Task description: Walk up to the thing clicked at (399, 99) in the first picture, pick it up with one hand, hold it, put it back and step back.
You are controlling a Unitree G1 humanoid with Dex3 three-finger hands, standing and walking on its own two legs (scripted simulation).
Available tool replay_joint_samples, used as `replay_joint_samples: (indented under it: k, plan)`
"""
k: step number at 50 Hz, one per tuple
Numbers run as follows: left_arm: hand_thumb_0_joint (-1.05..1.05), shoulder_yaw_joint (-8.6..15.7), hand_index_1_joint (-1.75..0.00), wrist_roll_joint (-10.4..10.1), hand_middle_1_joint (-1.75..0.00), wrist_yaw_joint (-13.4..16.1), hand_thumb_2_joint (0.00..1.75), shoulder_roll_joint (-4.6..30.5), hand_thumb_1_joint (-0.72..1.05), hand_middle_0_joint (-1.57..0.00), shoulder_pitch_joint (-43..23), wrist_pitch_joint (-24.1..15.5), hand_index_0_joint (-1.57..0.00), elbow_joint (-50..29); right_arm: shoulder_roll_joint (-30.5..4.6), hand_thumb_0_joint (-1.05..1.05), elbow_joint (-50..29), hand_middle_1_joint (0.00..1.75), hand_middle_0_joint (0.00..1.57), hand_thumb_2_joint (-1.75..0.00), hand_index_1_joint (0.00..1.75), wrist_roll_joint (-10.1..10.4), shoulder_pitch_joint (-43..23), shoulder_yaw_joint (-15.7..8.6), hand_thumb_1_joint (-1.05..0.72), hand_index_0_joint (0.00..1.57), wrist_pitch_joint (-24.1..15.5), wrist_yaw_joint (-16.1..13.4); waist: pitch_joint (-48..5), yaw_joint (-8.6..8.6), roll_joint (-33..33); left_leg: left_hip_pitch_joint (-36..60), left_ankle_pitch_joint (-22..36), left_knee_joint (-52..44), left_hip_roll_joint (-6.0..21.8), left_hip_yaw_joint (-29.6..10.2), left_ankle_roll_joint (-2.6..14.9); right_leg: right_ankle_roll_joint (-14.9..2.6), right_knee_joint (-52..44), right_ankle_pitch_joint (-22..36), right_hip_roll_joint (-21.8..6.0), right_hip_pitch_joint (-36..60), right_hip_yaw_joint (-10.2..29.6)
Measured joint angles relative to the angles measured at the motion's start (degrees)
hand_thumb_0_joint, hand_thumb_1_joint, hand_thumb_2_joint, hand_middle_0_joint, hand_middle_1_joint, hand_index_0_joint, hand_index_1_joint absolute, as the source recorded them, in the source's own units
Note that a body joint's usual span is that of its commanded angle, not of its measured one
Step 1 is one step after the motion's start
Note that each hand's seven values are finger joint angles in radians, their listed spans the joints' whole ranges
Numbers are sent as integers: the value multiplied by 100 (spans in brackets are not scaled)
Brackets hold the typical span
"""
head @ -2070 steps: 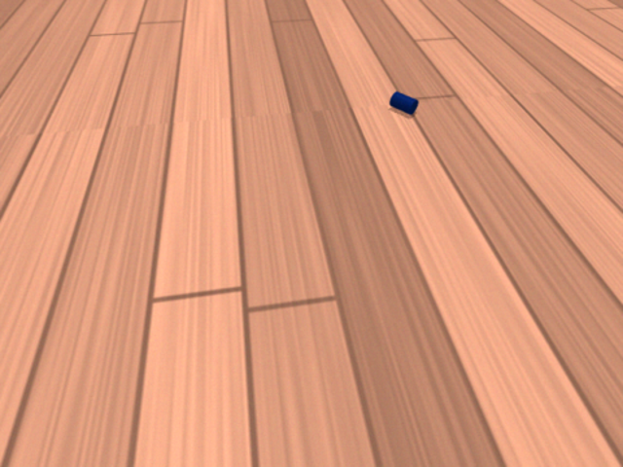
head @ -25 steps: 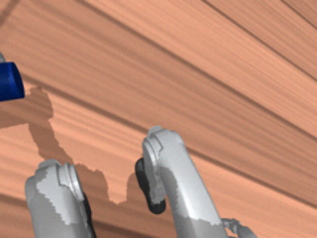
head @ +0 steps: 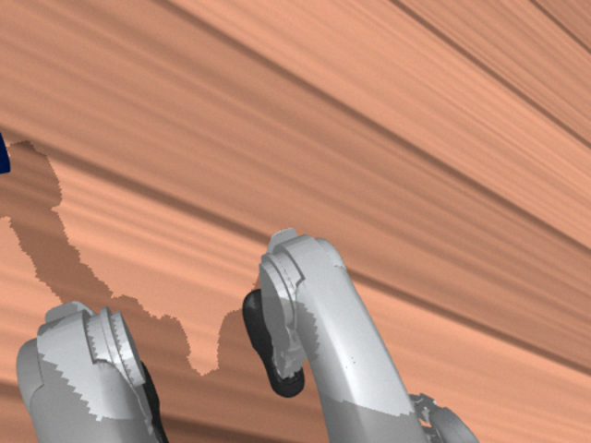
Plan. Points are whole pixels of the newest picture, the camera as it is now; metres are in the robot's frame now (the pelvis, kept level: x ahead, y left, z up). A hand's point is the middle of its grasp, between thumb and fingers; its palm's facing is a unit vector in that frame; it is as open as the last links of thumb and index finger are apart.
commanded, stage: lower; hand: left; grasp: from above
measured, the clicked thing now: out of the picture +0.52 +0.28 -0.22
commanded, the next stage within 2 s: rest in 0.22 s
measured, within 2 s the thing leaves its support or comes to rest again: rests again in 1.72 s
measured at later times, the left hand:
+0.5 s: hand out of the picture +0.52 +0.26 -0.24, palm faces -0.49 -0.04 -0.87, open 11.2 cm
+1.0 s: hand out of the picture +0.53 +0.26 -0.27, palm faces -0.49 -0.06 -0.87, open 11.2 cm
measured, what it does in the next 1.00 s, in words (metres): stands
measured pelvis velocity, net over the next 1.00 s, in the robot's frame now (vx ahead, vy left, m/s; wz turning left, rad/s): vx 0.00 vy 0.00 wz -0.07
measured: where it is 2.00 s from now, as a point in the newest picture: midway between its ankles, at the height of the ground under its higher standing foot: (217, 396)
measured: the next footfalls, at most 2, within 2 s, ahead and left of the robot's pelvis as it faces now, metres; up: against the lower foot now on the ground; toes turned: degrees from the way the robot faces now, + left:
none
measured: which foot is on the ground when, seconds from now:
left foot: down 0.00-1.00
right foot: down 0.00-1.00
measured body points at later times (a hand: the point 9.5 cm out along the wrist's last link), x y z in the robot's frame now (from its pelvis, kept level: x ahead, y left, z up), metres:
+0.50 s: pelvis +0.00 +0.00 -0.02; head +0.29 +0.10 +0.31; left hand +0.54 +0.26 -0.19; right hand +0.01 -0.25 -0.08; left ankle +0.07 +0.12 -0.31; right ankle +0.11 -0.12 -0.31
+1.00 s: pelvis +0.00 +0.00 -0.02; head +0.31 +0.10 +0.29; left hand +0.55 +0.26 -0.22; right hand +0.00 -0.25 -0.07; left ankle +0.07 +0.12 -0.31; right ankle +0.11 -0.12 -0.31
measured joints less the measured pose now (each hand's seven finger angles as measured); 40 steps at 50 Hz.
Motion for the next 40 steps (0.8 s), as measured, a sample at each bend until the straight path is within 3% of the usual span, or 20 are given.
replay_joint_samples:
  k: [6,17,31,40]
  plan:
    - [0,-23,-48,32,-50,-18,45,87,-13,-66,-10,-116,-67,-12,-78,0,-48,30,20,-89,30,-40,-58,52,-91,20,14,-10,113,-13,-71,-117,21,149,-23,-58,11,17,97,20,-2,-68,-49]
    - [0,-5,-51,203,-52,263,47,268,-16,-67,-74,-175,-68,103,-106,0,-182,30,20,-89,30,-117,-69,195,-91,20,-82,0,274,-133,-207,-270,50,339,-40,-131,38,28,209,61,8,-157,-113]
    - [0,-3,-53,122,-54,463,49,506,-13,-63,-147,-53,-64,454,-126,0,-247,30,20,-89,30,-171,-94,471,-90,20,-288,21,484,-315,-290,-262,-22,459,-2,-218,52,50,243,55,60,-135,-184]
    - [0,55,-54,175,-55,616,49,661,-12,-62,-103,-133,-62,484,-191,0,-272,30,20,-89,30,-224,-107,589,-90,20,-387,13,606,-378,-400,-261,-48,520,8,-304,17,44,260,72,83,-135,-254]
